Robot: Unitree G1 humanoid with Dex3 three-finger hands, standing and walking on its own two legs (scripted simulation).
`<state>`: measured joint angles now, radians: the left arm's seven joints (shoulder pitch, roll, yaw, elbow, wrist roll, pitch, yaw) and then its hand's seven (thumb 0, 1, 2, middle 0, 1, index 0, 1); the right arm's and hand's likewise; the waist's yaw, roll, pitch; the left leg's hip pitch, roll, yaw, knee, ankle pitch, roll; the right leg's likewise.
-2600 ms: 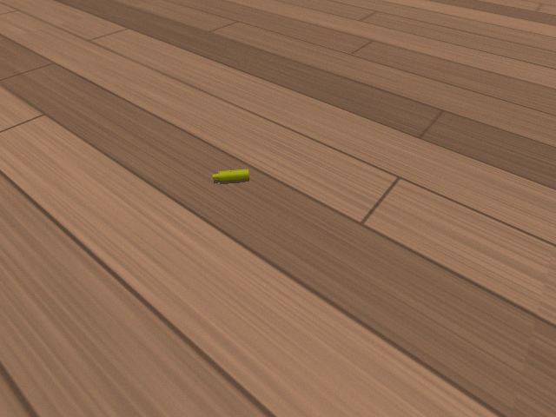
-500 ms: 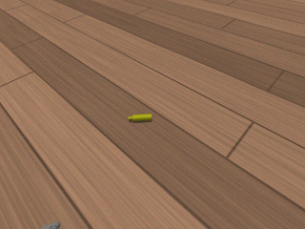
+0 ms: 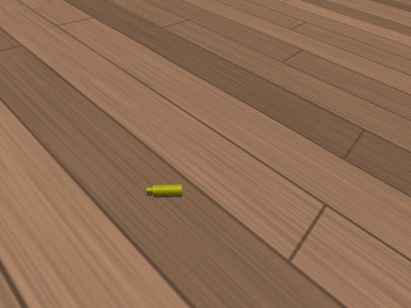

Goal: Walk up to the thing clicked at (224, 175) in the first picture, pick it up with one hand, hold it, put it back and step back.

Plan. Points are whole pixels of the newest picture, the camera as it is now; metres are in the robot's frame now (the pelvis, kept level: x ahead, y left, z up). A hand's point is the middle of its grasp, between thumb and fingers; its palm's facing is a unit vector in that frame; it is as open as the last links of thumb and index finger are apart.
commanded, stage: walk up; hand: left
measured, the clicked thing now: (164, 189) +0.89 +0.18 -0.74
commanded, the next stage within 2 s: none
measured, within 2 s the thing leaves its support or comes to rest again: neither
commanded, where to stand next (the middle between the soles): +0.50 -0.08 m, yaw +2 degrees
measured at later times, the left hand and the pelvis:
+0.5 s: hand (123, 277) +0.23 +0.17 -0.11, palm faces +0.01 -0.91 -0.41, open 7.4 cm; pelvis +0.19 -0.10 +0.01, yaw +1 degrees
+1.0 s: hand (126, 220) +0.38 +0.20 -0.15, palm faces +0.04 -0.94 -0.33, open 7.4 cm; pelvis +0.35 -0.07 +0.00, yaw +5 degrees
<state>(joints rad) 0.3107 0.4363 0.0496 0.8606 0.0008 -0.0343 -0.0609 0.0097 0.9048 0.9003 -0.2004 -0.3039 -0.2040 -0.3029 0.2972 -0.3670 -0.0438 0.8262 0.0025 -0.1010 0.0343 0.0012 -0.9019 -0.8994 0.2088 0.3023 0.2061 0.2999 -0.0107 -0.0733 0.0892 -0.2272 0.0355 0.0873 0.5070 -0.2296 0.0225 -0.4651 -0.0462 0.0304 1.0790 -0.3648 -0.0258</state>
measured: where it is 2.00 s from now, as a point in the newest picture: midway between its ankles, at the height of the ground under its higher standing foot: (206, 270)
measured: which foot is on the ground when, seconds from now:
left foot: down 0.00-0.26, up 0.28-0.72, down 0.74-1.00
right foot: up 0.00-0.20, down 0.22-0.78, up 0.80-1.00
